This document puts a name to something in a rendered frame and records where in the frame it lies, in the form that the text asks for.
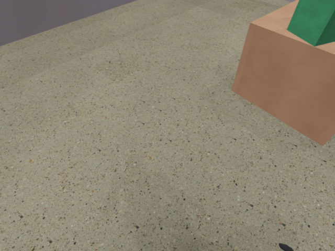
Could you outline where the carton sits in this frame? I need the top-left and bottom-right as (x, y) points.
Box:
(287, 0), (335, 47)

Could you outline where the pedestal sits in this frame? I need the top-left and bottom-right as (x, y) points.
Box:
(232, 0), (335, 146)

